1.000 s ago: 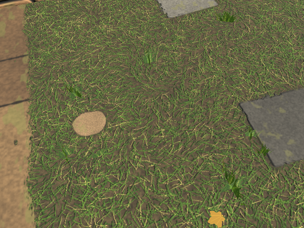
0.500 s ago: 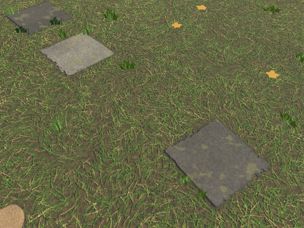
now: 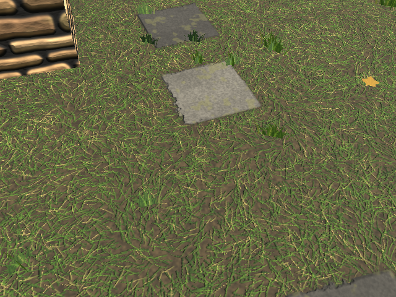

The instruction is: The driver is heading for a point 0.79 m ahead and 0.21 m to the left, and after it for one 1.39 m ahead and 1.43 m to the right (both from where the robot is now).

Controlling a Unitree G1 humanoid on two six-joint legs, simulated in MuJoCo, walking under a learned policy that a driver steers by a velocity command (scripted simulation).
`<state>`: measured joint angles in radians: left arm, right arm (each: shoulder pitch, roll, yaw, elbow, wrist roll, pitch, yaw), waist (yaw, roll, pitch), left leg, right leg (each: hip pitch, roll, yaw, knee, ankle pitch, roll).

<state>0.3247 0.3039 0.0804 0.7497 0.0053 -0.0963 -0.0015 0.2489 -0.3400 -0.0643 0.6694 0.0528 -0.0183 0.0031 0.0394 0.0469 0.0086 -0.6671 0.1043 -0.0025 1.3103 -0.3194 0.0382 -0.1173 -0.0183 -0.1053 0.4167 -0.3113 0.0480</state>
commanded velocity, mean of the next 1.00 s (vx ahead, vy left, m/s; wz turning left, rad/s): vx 0.82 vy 0.00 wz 0.56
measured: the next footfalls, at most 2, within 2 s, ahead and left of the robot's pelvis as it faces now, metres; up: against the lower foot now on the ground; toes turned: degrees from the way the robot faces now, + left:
left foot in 0.22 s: +0.39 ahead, +0.12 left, +0.00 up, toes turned +16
right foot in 0.66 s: +0.85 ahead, +0.14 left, +0.00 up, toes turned +43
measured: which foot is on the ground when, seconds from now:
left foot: up 0.00-0.20, down 0.22-0.68, up 0.70-1.00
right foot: down 0.00-0.22, up 0.24-0.64, down 0.66-1.00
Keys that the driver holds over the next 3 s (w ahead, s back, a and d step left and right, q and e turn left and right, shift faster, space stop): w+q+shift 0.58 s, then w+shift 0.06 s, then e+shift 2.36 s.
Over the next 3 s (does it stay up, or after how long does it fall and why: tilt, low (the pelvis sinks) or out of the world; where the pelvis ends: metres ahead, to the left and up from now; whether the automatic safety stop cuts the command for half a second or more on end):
stays up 0.95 0.21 0.01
